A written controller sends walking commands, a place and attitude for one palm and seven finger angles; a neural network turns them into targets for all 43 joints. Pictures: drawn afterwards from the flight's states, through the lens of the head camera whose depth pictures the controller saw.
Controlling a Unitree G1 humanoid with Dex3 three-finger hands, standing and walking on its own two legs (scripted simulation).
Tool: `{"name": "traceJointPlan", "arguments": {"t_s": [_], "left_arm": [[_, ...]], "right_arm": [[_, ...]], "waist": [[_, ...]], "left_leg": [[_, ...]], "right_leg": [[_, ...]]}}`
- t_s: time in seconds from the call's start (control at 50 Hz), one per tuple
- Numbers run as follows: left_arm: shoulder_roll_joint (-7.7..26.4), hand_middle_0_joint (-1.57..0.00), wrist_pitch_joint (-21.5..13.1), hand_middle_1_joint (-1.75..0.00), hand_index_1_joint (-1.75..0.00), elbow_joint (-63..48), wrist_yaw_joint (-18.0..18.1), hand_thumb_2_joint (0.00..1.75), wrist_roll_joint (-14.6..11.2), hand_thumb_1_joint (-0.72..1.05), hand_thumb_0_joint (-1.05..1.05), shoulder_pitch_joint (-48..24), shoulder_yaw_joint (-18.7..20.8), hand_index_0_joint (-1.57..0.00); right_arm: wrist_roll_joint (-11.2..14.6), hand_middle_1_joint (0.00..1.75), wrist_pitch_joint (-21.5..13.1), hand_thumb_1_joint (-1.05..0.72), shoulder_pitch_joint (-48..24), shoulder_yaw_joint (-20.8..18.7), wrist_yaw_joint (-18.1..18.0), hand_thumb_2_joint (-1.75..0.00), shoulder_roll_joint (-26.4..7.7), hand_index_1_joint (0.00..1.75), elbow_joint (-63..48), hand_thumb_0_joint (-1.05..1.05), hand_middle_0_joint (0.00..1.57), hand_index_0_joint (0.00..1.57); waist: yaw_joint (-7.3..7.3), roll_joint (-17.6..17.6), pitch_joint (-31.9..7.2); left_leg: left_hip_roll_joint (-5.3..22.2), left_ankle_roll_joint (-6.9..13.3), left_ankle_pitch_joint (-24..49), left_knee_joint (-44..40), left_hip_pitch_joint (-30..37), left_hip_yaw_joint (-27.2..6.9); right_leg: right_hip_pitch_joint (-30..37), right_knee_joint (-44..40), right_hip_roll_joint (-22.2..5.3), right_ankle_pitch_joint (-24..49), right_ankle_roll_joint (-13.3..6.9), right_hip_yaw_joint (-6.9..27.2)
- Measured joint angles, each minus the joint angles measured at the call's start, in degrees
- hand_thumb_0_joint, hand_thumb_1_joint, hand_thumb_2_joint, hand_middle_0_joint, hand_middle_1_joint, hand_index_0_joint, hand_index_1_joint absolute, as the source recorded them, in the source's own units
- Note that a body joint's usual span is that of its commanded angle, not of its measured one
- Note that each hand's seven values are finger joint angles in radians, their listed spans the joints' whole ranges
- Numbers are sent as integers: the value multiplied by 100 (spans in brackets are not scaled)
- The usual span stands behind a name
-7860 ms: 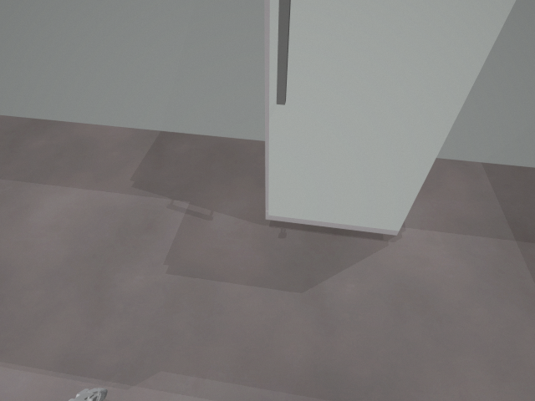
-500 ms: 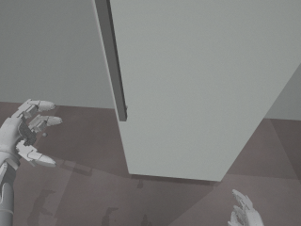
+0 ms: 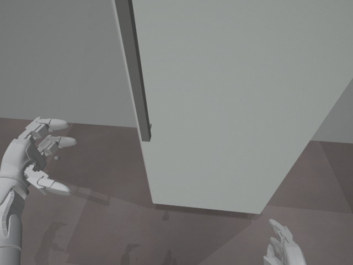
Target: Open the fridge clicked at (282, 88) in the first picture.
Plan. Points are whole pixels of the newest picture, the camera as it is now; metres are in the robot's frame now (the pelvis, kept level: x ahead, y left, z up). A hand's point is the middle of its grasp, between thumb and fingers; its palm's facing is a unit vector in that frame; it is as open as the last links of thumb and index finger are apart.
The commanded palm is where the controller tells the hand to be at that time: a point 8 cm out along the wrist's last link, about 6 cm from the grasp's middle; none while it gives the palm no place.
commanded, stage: move the hooked fingers beside the handle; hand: left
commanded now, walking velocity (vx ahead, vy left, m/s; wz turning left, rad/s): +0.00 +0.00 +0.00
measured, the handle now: (138, 68) +0.52 +0.15 +0.19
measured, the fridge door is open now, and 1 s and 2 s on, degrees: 0 0 0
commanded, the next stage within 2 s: none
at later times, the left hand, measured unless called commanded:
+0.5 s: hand (82, 137) +0.34 +0.25 +0.13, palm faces +0.03 -1.00 -0.03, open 14.0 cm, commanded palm +0.32 +0.30 +0.13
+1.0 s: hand (105, 117) +0.41 +0.22 +0.12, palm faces +0.00 -1.00 -0.03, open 14.0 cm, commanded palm +0.39 +0.27 +0.12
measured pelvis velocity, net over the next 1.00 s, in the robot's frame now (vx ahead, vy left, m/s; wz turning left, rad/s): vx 0.01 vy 0.00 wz -0.02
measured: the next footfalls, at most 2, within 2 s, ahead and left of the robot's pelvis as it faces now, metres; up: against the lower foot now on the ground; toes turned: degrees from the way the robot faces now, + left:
none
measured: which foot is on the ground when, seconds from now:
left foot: down 0.00-1.00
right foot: down 0.00-1.00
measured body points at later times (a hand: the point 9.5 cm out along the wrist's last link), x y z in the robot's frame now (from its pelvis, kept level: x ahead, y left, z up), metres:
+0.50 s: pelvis +0.00 +0.00 +0.00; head +0.01 -0.01 +0.45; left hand +0.33 +0.30 +0.13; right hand +0.15 -0.25 -0.09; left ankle -0.03 +0.11 -0.73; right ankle +0.03 -0.11 -0.73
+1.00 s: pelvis +0.01 +0.00 +0.00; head +0.04 +0.00 +0.45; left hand +0.41 +0.28 +0.12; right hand +0.10 -0.26 -0.11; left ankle -0.03 +0.11 -0.73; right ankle +0.03 -0.11 -0.73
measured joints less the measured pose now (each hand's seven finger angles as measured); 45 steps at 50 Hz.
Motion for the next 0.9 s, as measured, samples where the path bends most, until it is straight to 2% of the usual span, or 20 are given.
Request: {"name": "traceJointPlan", "arguments": {"t_s": [0.1,0.18,0.34,0.52,0.72,0.9], "left_arm": [[-84,-30,-21,-120,-120,139,108,30,101,-50,-1,-287,-213,-30],[-127,-30,-29,-120,-120,356,190,30,188,-50,-1,-578,-355,-30],[-112,-30,-71,-120,-120,611,352,30,269,-50,-1,-835,-307,-30],[-70,-30,-116,-120,-120,1098,408,30,351,-50,-1,-1207,-327,-30],[-19,-30,-346,-120,-120,1853,444,30,462,-50,-1,-1965,-465,-30],[-41,-30,-500,-120,-120,2359,657,30,633,-50,-1,-2401,-472,-30]], "right_arm": [[12,30,0,-90,5,-13,-49,-90,-26,30,38,1,21,21],[1,30,41,-90,-22,2,-60,-90,-10,30,78,1,21,21],[-18,30,134,-90,66,-13,6,-90,21,30,25,1,21,21],[-4,30,286,-90,159,-57,7,-90,-43,30,107,1,21,21],[-5,30,407,-90,215,-87,19,-90,-75,30,149,1,20,21],[-39,30,592,-90,319,-113,116,-90,-58,30,123,1,20,21]], "waist": [[16,8,31],[-36,-21,27],[-164,-47,-24],[-180,-56,-30],[-275,-93,-55],[-391,-104,-91]], "left_leg": [[-23,9,8,12,-22,-26],[-40,13,26,-6,-58,-13],[-24,7,46,-94,-78,82],[-25,9,35,-55,-205,81],[-29,15,7,37,-411,82],[-21,27,-30,93,-578,145]], "right_leg": [[-7,7,-25,1,8,-23],[-64,24,-41,3,11,-8],[-154,3,-13,25,6,87],[-281,45,-16,10,6,88],[-484,122,-24,-7,7,93],[-682,189,-12,-22,18,159]]}}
